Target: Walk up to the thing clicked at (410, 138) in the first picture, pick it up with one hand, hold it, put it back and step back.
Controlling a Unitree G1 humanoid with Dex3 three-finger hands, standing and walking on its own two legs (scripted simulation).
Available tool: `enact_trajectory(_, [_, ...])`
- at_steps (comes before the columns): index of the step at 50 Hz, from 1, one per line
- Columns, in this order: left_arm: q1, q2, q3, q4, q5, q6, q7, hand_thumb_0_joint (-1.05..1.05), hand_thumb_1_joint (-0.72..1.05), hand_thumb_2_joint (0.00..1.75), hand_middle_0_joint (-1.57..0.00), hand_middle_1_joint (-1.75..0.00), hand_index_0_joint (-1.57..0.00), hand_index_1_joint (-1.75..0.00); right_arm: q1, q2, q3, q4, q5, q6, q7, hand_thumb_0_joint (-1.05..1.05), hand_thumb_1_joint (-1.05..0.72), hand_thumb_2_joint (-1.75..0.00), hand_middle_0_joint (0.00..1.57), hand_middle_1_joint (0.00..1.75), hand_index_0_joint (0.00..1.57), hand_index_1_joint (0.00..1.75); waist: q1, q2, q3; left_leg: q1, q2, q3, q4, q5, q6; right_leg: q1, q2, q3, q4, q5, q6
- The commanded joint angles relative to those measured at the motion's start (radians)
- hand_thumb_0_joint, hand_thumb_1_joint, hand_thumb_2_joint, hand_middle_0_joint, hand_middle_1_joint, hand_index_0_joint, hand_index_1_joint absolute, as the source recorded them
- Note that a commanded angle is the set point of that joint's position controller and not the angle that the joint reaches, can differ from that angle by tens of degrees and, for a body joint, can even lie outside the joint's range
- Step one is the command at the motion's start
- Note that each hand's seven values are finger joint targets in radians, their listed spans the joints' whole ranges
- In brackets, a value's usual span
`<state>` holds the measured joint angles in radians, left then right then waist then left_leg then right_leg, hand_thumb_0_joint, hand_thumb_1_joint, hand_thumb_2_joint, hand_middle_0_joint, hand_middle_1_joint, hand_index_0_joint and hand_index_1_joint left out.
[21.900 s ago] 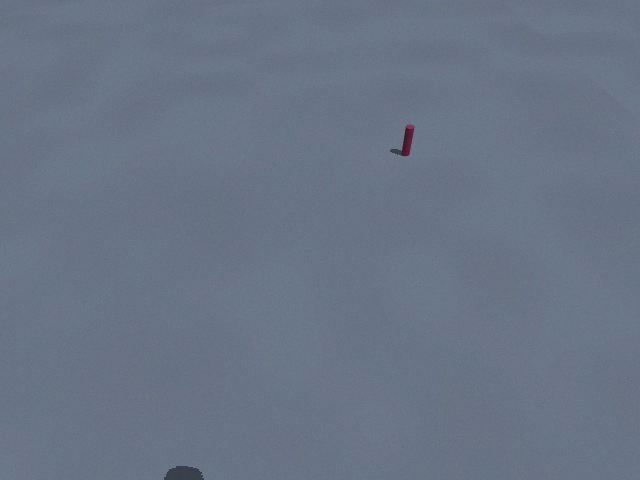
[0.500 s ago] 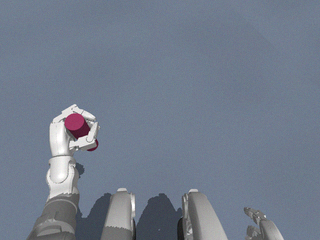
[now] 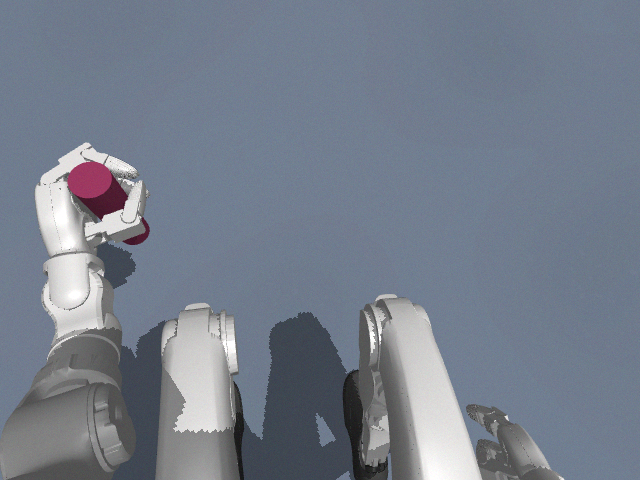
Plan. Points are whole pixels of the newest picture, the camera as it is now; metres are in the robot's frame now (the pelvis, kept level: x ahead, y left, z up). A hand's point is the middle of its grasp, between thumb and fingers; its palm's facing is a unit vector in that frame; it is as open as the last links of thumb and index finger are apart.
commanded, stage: crouch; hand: left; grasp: from the side
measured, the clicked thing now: (115, 209) +0.44 +0.25 -0.08
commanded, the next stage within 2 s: lower in 0.72 s
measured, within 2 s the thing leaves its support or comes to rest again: rests again in 1.88 s
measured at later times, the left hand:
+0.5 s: hand (137, 216) +0.46 +0.24 -0.15, palm faces +0.20 -0.98 -0.04, open 5.2 cm
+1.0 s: hand (148, 226) +0.46 +0.24 -0.20, palm faces +0.20 -0.98 -0.03, open 5.2 cm
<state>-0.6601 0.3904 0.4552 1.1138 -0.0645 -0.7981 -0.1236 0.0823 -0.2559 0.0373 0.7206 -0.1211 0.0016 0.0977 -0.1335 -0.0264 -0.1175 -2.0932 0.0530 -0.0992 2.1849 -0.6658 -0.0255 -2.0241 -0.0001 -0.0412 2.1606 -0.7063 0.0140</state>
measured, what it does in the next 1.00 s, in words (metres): lowers itself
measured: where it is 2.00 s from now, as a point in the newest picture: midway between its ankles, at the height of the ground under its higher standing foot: (297, 454)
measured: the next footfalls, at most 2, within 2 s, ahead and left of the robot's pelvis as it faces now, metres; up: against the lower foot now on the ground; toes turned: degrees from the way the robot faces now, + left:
none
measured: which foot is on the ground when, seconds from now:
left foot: down 0.00-1.00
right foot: down 0.00-1.00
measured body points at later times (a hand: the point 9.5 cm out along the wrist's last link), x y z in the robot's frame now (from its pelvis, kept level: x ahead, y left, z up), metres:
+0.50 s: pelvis -0.01 +0.00 -0.08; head +0.22 +0.07 +0.31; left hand +0.44 +0.29 -0.14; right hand +0.09 -0.28 -0.18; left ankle +0.09 +0.13 -0.36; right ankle +0.09 -0.12 -0.36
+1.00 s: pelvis +0.00 +0.01 -0.10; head +0.24 +0.09 +0.27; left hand +0.45 +0.29 -0.20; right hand +0.09 -0.27 -0.19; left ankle +0.09 +0.13 -0.36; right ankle +0.09 -0.12 -0.36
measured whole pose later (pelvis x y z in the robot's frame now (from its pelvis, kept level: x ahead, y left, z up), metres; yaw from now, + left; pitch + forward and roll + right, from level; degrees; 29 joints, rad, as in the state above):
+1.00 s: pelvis +0.00 +0.01 -0.10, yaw -7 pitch +24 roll -10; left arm -0.66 0.62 0.55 1.19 -0.09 -0.84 -0.14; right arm -0.02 -0.33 0.24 0.67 -0.22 0.05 0.13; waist -0.21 -0.11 0.12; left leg -2.29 0.04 -0.25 2.55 -0.69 -0.04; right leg -2.17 0.04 -0.14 2.43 -0.69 0.04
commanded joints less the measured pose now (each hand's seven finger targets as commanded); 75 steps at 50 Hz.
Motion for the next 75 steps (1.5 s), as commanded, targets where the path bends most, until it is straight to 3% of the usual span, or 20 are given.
enact_trajectory(1, [-0.361,0.281,0.07,-0.208,-0.023,-0.091,-0.005,0.0,0.56,1.28,-1.29,-1.35,-1.28,-1.36,0.121,-0.219,-0.055,-0.053,-0.004,-0.011,-0.013,0.0,-0.91,-0.91,0.2,0.3,0.2,0.3,0.01,0.205,-0.699,0.45,-0.03,0.059,-0.188,0.126,0.033,0.295,0.033,-0.054,-0.188,0.175,-0.049])
enact_trajectory(4, [-0.387,0.28,0.059,-0.199,-0.024,-0.084,-0.019,0.0,0.55,1.26,-1.27,-1.33,-1.27,-1.34,0.107,-0.224,-0.042,-0.053,-0.009,-0.005,-0.014,0.0,-0.91,-0.91,0.2,0.3,0.2,0.3,-0.005,0.193,-0.643,0.373,-0.031,0.061,-0.152,0.064,0.036,0.26,0.037,-0.06,-0.168,0.134,-0.045])
enact_trajectory(5, [-0.354,0.311,0.091,-0.173,-0.023,-0.079,-0.02,0.0,0.56,1.25,-1.27,-1.33,-1.27,-1.33,0.113,-0.232,-0.038,-0.051,-0.011,-0.003,-0.015,0.0,-0.91,-0.91,0.2,0.3,0.2,0.3,-0.004,0.192,-0.648,0.362,-0.03,0.062,-0.133,0.082,0.037,0.28,0.039,-0.063,-0.155,0.152,-0.043])
enact_trajectory(8, [-0.361,0.29,0.077,-0.164,-0.03,-0.072,-0.032,0.0,0.57,1.24,-1.26,-1.31,-1.26,-1.32,0.101,-0.241,-0.027,-0.055,-0.015,0.003,-0.012,0.0,-0.9,-0.91,0.2,0.3,0.2,0.3,-0.018,0.183,-0.597,0.319,-0.029,0.049,-0.11,0.041,0.037,0.222,0.042,-0.082,-0.124,0.121,-0.043])
enact_trajectory(11, [-0.343,0.349,0.103,-0.17,-0.029,-0.069,-0.037,0.0,0.59,1.23,-1.25,-1.3,-1.25,-1.31,0.104,-0.251,-0.013,-0.054,-0.02,0.01,-0.013,0.0,-0.89,-0.9,0.2,0.3,0.2,0.3,-0.012,0.201,-0.609,0.293,-0.028,0.048,-0.074,0.055,0.036,0.234,0.047,-0.085,-0.096,0.137,-0.042])
enact_trajectory(15, [-0.354,0.368,0.114,-0.18,-0.032,-0.068,-0.043,0.0,0.59,1.22,-1.23,-1.29,-1.24,-1.29,0.097,-0.264,0.0,-0.052,-0.028,0.015,-0.014,0.0,-0.89,-0.9,0.2,0.3,0.2,0.3,-0.022,0.209,-0.576,0.27,-0.023,0.036,-0.039,0.063,0.035,0.203,0.051,-0.094,-0.068,0.153,-0.041])
enact_trajectory(17, [-0.366,0.342,0.09,-0.18,-0.035,-0.069,-0.042,0.0,0.62,1.23,-1.25,-1.31,-1.26,-1.31,0.088,-0.265,0.01,-0.051,-0.034,0.016,-0.011,0.0,-0.9,-0.9,0.2,0.3,0.2,0.3,-0.041,0.231,-0.536,0.256,-0.021,0.027,-0.032,0.04,0.033,0.179,0.053,-0.106,-0.054,0.138,-0.042])
enact_trajectory(18, [-0.355,0.382,0.118,-0.186,-0.035,-0.071,-0.037,0.0,0.61,1.24,-1.25,-1.3,-1.25,-1.3,0.086,-0.272,0.01,-0.052,-0.036,0.016,-0.01,0.0,-0.89,-0.9,0.2,0.3,0.2,0.3,-0.024,0.223,-0.537,0.244,-0.021,0.028,-0.026,0.024,0.034,0.182,0.056,-0.106,-0.056,0.122,-0.042])
enact_trajectory(19, [-0.36,0.387,0.119,-0.192,-0.032,-0.073,-0.037,0.0,0.62,1.23,-1.24,-1.3,-1.25,-1.3,0.09,-0.277,0.013,-0.048,-0.039,0.017,-0.011,0.0,-0.89,-0.9,0.2,0.3,0.2,0.3,-0.034,0.23,-0.549,0.266,-0.018,0.022,-0.017,0.035,0.032,0.174,0.056,-0.113,-0.047,0.136,-0.041])
enact_trajectory(23, [-0.342,0.356,0.082,-0.196,-0.03,-0.077,-0.048,0.0,0.65,1.23,-1.26,-1.31,-1.27,-1.31,0.08,-0.293,0.025,-0.053,-0.049,0.022,-0.003,0.0,-0.9,-0.9,0.2,0.3,0.2,0.3,-0.049,0.272,-0.543,0.299,-0.016,0.0,-0.005,0.087,0.022,0.147,0.055,-0.128,-0.007,0.18,-0.047])
enact_trajectory(25, [-0.3,0.397,0.121,-0.178,-0.03,-0.076,-0.043,0.0,0.65,1.23,-1.26,-1.31,-1.26,-1.31,0.087,-0.3,0.032,-0.05,-0.053,0.029,-0.002,0.0,-0.9,-0.9,0.2,0.3,0.2,0.3,-0.039,0.271,-0.548,0.294,-0.016,-0.003,0.011,0.123,0.02,0.169,0.058,-0.132,0.004,0.207,-0.045])
enact_trajectory(32, [-0.297,0.408,0.123,-0.201,-0.04,-0.088,-0.036,0.0,0.66,1.26,-1.29,-1.34,-1.3,-1.34,0.077,-0.316,0.052,-0.051,-0.071,0.038,0.007,0.0,-0.9,-0.91,0.2,0.3,0.2,0.3,-0.057,0.285,-0.53,0.287,-0.011,-0.017,0.051,0.14,0.02,0.176,0.062,-0.147,0.027,0.231,-0.041])
enact_trajectory(35, [-0.31,0.404,0.1,-0.215,-0.038,-0.095,-0.037,0.0,0.64,1.26,-1.3,-1.35,-1.31,-1.34,0.05,-0.316,0.06,-0.057,-0.077,0.042,0.009,0.0,-0.9,-0.9,0.2,0.3,0.2,0.3,-0.065,0.283,-0.491,0.243,-0.01,-0.016,0.06,0.096,0.023,0.163,0.065,-0.147,0.028,0.201,-0.04])
enact_trajectory(37, [-0.281,0.423,0.129,-0.195,-0.041,-0.096,-0.029,0.0,0.67,1.28,-1.3,-1.36,-1.31,-1.36,0.061,-0.325,0.067,-0.054,-0.081,0.043,0.011,0.0,-0.9,-0.9,0.2,0.3,0.2,0.3,-0.066,0.278,-0.506,0.256,-0.009,-0.02,0.07,0.135,0.021,0.201,0.066,-0.152,0.035,0.235,-0.037])
enact_trajectory(40, [-0.285,0.435,0.13,-0.211,-0.046,-0.102,-0.023,0.0,0.65,1.26,-1.31,-1.35,-1.31,-1.35,0.048,-0.327,0.077,-0.067,-0.085,0.047,0.013,0.0,-0.9,-0.9,0.2,0.3,0.2,0.3,-0.067,0.278,-0.517,0.245,-0.008,-0.025,0.08,0.136,0.022,0.209,0.067,-0.153,0.038,0.236,-0.035])
enact_trajectory(46, [-0.253,0.406,0.103,-0.109,-0.048,-0.117,-0.017,0.0,0.6,1.25,-1.34,-1.39,-1.35,-1.38,0.013,-0.337,0.111,-0.08,-0.095,0.05,0.018,0.0,-0.91,-0.9,0.2,0.3,0.2,0.3,-0.104,0.23,-0.417,0.195,-0.005,-0.043,0.101,0.085,0.024,0.174,0.074,-0.175,0.042,0.203,-0.033])
enact_trajectory(48, [-0.245,0.438,0.129,-0.094,-0.055,-0.134,-0.013,0.0,0.6,1.24,-1.34,-1.39,-1.35,-1.38,0.009,-0.344,0.123,-0.082,-0.102,0.047,0.018,0.0,-0.91,-0.9,0.2,0.3,0.2,0.3,-0.098,0.219,-0.415,0.189,-0.005,-0.042,0.114,0.088,0.027,0.203,0.076,-0.177,0.039,0.208,-0.028])
enact_trajectory(54, [-0.309,0.5,0.125,-0.083,-0.046,-0.178,-0.001,0.0,0.61,1.23,-1.34,-1.38,-1.35,-1.37,-0.021,-0.366,0.162,-0.088,-0.127,0.044,0.019,0.0,-0.91,-0.9,0.2,0.3,0.2,0.3,-0.129,0.277,-0.407,0.241,0.006,-0.067,0.129,0.118,0.016,0.198,0.083,-0.193,0.061,0.235,-0.031])
enact_trajectory(62, [-0.28,0.563,0.141,-0.032,-0.028,-0.215,0.013,0.0,0.6,1.21,-1.3,-1.35,-1.31,-1.34,-0.056,-0.403,0.202,-0.093,-0.163,0.049,0.018,0.0,-0.92,-0.9,0.2,0.3,0.2,0.3,-0.144,0.347,-0.365,0.297,0.018,-0.094,0.136,0.153,0.001,0.192,0.087,-0.221,0.089,0.26,-0.033])
enact_trajectory(75, [-0.269,0.609,0.133,0.059,-0.022,-0.255,0.054,0.0,0.6,1.24,-1.29,-1.36,-1.31,-1.35,-0.111,-0.434,0.268,-0.127,-0.197,0.058,0.019,0.0,-0.9,-0.9,0.2,0.3,0.2,0.3,-0.193,0.327,-0.282,0.277,0.026,-0.13,0.155,0.141,0.002,0.226,0.098,-0.255,0.093,0.276,-0.022])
